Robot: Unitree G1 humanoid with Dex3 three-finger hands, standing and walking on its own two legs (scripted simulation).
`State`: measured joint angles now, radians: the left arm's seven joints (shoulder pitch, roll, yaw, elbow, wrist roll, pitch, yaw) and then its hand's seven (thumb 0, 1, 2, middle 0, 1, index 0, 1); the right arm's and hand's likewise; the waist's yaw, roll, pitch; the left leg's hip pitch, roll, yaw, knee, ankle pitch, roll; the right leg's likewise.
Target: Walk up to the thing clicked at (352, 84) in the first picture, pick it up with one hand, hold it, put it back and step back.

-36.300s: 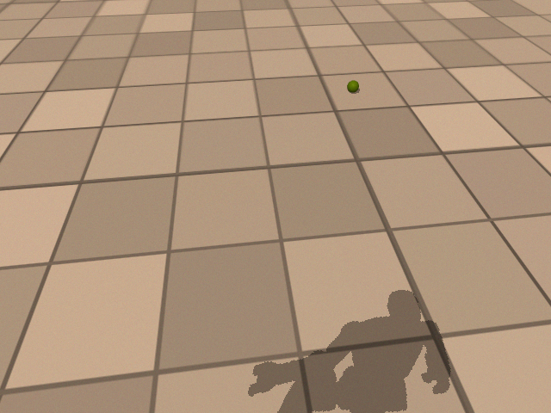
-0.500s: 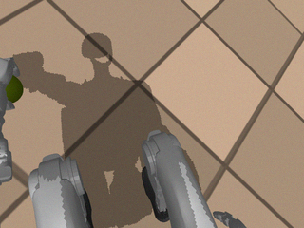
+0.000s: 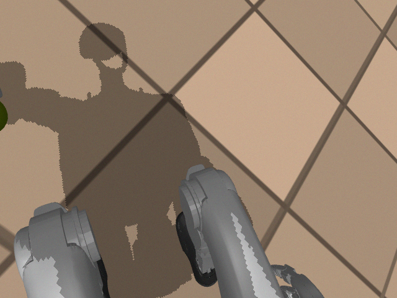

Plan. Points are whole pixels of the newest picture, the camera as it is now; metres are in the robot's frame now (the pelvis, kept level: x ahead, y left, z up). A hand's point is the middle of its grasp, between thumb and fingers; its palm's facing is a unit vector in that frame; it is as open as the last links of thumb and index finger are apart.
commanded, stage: rest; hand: left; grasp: from above
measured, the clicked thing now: out of the picture +0.50 +0.30 -0.21
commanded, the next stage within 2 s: open in 1.76 s
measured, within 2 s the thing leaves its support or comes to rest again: rests again in 1.76 s
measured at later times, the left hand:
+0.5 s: hand out of the picture +0.49 +0.29 -0.22, palm faces -0.46 -0.10 -0.88, open 10.5 cm
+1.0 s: hand out of the picture +0.49 +0.29 -0.24, palm faces -0.45 -0.11 -0.89, open 10.4 cm
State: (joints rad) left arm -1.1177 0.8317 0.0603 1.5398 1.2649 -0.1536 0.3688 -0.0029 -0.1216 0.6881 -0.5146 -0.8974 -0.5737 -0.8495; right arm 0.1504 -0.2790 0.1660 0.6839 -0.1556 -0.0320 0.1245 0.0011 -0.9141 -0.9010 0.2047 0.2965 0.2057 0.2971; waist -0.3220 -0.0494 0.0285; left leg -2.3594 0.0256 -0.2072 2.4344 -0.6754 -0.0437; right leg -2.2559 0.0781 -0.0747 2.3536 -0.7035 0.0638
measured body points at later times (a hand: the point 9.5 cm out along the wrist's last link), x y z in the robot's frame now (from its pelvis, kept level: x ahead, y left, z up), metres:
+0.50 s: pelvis +0.00 +0.00 -0.01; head +0.28 +0.10 +0.33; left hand +0.51 +0.29 -0.17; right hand +0.03 -0.26 -0.08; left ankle +0.07 +0.14 -0.29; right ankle +0.10 -0.12 -0.29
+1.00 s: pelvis +0.00 +0.01 -0.01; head +0.29 +0.10 +0.32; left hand +0.51 +0.29 -0.19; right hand +0.03 -0.25 -0.08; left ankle +0.07 +0.14 -0.29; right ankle +0.10 -0.12 -0.29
